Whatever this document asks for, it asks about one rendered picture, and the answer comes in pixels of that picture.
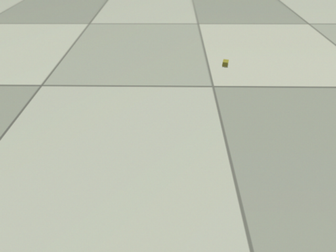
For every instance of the small box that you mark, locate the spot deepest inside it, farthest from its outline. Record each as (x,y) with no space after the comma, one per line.
(225,63)

